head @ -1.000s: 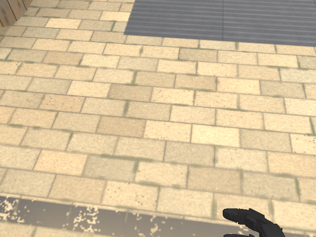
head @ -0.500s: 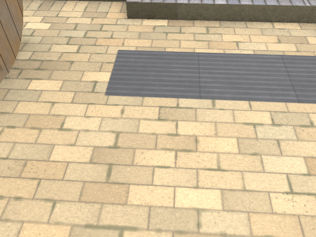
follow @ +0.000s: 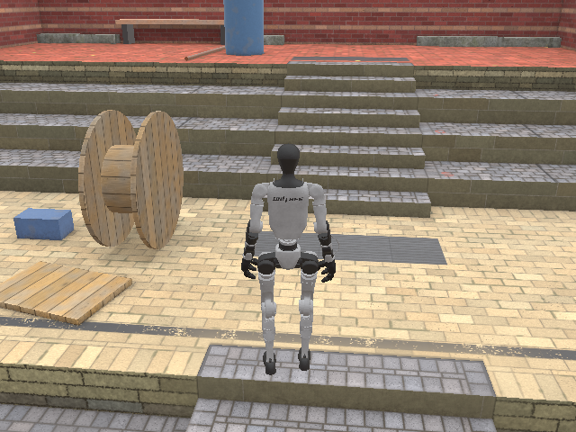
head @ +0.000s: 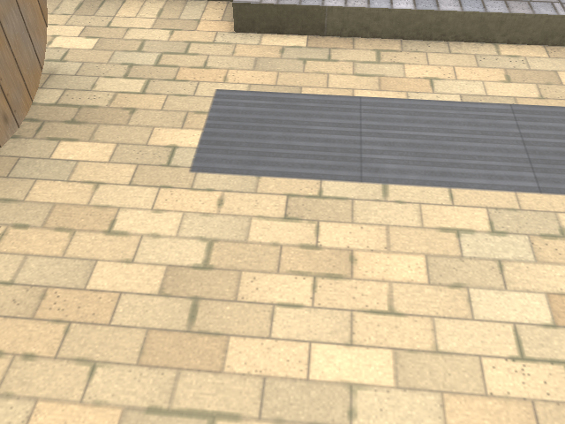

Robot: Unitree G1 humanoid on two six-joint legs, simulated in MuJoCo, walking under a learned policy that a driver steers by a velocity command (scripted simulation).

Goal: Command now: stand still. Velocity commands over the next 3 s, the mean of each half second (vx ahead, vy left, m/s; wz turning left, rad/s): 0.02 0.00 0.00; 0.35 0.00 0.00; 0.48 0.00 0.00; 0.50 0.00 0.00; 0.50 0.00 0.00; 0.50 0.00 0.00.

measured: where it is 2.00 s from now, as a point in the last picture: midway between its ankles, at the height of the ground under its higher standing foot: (292, 344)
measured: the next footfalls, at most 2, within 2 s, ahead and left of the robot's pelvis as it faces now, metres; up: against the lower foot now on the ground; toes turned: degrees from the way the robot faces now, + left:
left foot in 1.20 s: +0.47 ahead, +0.07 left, +0.00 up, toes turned +5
right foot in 1.76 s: +0.79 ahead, -0.10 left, +0.00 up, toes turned -5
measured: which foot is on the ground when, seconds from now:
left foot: down 0.00-0.76, up 0.78-1.00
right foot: down 0.00-1.00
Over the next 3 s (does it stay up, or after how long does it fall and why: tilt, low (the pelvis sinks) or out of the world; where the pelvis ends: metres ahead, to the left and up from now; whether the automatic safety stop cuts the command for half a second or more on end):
stays up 1.31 -0.03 -0.01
